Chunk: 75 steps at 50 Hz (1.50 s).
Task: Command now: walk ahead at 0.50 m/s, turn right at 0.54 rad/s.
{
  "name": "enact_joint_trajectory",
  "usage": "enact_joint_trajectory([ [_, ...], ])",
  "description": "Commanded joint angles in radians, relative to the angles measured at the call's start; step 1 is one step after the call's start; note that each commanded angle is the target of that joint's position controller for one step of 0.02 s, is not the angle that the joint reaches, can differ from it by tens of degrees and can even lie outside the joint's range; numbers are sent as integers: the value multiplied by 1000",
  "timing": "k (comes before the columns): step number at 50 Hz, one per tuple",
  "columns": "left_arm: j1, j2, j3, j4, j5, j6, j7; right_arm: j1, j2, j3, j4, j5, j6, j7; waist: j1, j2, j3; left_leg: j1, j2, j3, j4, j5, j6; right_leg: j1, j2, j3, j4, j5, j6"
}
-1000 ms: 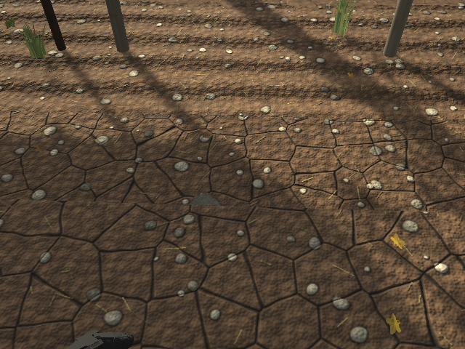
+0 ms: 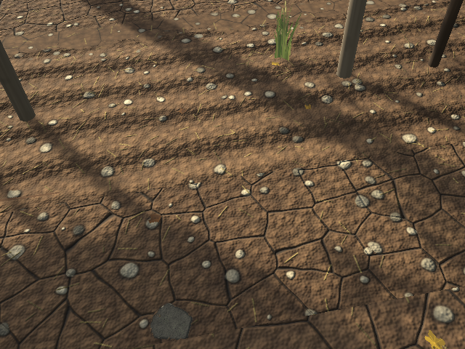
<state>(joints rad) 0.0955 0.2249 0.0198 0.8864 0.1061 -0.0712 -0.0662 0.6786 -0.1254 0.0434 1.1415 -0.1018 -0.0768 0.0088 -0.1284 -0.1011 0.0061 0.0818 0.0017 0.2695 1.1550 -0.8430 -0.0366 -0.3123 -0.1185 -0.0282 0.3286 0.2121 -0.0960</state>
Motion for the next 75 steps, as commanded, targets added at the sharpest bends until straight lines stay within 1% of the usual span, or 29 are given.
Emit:
enact_joint_trajectory([
  [1,680,293,100,183,-31,5,8,43,-85,-5,-71,-8,11,90,267,-177,-394,-822,-5,-124,646,85,-56,1258,-171,203,412,828,-335],
  [3,724,213,95,186,-34,13,36,-423,-177,-32,-285,56,-47,90,428,54,-216,-1219,14,-281,693,19,-73,1116,-219,357,277,320,-325],
  [6,236,49,11,38,-41,-21,11,-432,-150,-44,-306,19,-77,0,136,171,74,-825,174,-375,-59,492,47,152,-212,339,-51,87,-290],
  [7,179,109,22,17,-47,-27,-7,-370,-116,-44,-278,17,-55,-17,72,72,94,-641,152,-337,-155,453,42,-32,-169,317,-113,39,-312],
  [12,162,183,61,-2,-48,-42,-67,-440,-116,-10,-306,62,-15,5,70,89,58,-330,54,-270,-558,884,49,-208,-54,323,-83,-233,-202],
  [16,184,130,54,-50,-14,-48,-48,-380,-278,-71,-295,38,-64,-7,12,111,-16,-22,30,-238,-473,890,147,-293,84,285,213,-241,-73],
  [17,148,68,39,-95,-15,-58,-51,-175,-361,-94,-257,46,-72,-16,-83,262,-150,219,180,-409,-535,988,267,-388,213,167,511,-349,19],
  [18,316,-35,22,-103,-35,-69,-38,-67,-394,-81,-254,53,-67,-2,-8,451,-367,386,445,-842,-737,1103,500,-447,294,99,848,-889,69],
  [20,257,66,45,-35,-36,-47,3,-207,-273,-66,-250,56,-62,21,16,250,-11,24,380,-845,-891,374,356,-619,154,162,1030,-746,37],
  [24,189,-23,12,-60,1,-25,45,-400,-129,-27,-284,69,-58,-21,118,145,-38,-225,301,-610,-1003,568,302,-360,27,135,833,-612,52],
  [28,76,1,13,-103,-38,-12,11,-340,-162,-52,-231,50,-76,-8,91,127,3,-249,225,-388,-1041,783,289,-278,26,55,536,-391,86],
  [35,-33,59,27,-197,-31,7,20,-247,-225,-79,-177,56,-62,69,68,169,48,-290,228,-431,-937,722,325,-82,65,12,342,-437,84],
  [36,10,52,23,-193,-27,-4,26,-256,-217,-78,-175,23,-57,61,88,182,41,-297,257,-451,-876,769,316,-29,48,66,410,-353,73],
  [38,50,101,53,-203,-53,-17,32,-317,-263,-100,-205,80,-50,50,142,134,16,-330,201,-419,-728,793,309,136,108,-50,151,-488,43],
  [39,125,108,58,-188,-64,-33,37,-277,-264,-101,-191,52,-49,56,163,116,-36,-462,133,-390,-558,864,266,380,91,-18,171,-350,-2],
  [41,489,172,73,-104,-45,-49,43,-186,-53,-52,-231,37,-73,72,243,-149,-248,-911,-72,-314,48,210,123,751,-311,578,29,-152,-383],
  [42,437,137,79,-89,-28,-51,46,-333,-141,-80,-264,58,-74,61,261,15,12,-1026,-4,-395,147,277,133,533,-318,544,-36,-353,-319],
  [45,287,-24,21,-89,-51,-44,47,-367,-107,-82,-277,29,-40,32,146,61,71,-898,105,-389,91,522,147,268,-219,233,-52,-330,-194],
  [49,153,-96,-11,-121,-2,-51,107,-376,-59,-53,-291,-6,-21,93,114,90,51,-822,126,-403,-221,1000,135,142,-90,23,-6,-352,-76],
  [56,470,-19,-40,58,0,-65,61,-603,-156,-65,-395,-5,18,80,186,105,184,-693,138,-311,-551,1291,140,72,-165,-7,196,-560,-85],
  [57,360,139,41,40,-191,-42,108,-760,-192,-98,-426,202,37,68,213,70,236,-828,59,-396,-544,1240,138,78,-161,12,333,-422,-53],
  [58,414,145,39,46,-190,-24,126,-806,-168,-83,-447,210,40,78,240,111,206,-936,69,-378,-595,1221,127,235,-189,-6,418,-366,-37],
  [61,490,77,40,52,-146,18,143,-852,-103,-74,-445,166,56,123,287,118,158,-837,98,-292,-724,1208,120,273,-203,-34,552,-328,4],
  [64,386,131,59,43,-138,3,111,-366,-244,-151,-269,138,63,81,25,143,-92,-41,5,-197,-767,1339,200,-68,-110,-133,1138,-129,59],
  [65,383,71,56,48,-128,-19,104,-238,-342,-170,-215,125,69,56,-21,329,-98,256,122,-335,-682,1665,292,-408,57,-175,1680,-1007,144],
  [67,386,110,34,-93,-139,-71,71,-208,-352,-163,-280,111,52,32,-40,353,-504,638,317,-642,-447,1604,504,-737,21,102,1763,-1045,152],
  [69,248,67,17,-172,-175,-79,91,-267,-363,-162,-269,114,75,1,49,145,-408,350,376,-963,-809,547,465,-829,3,87,1620,-803,135],
  [72,278,94,48,-123,-107,-19,130,-628,-262,-122,-396,99,24,3,223,19,-73,-437,312,-810,-868,812,403,-479,-63,149,1049,-541,184],
  [75,153,72,50,-170,-84,-30,123,-639,-286,-141,-408,110,14,-23,201,155,-71,-674,96,-534,-858,938,333,-145,-7,81,595,-338,199],
])
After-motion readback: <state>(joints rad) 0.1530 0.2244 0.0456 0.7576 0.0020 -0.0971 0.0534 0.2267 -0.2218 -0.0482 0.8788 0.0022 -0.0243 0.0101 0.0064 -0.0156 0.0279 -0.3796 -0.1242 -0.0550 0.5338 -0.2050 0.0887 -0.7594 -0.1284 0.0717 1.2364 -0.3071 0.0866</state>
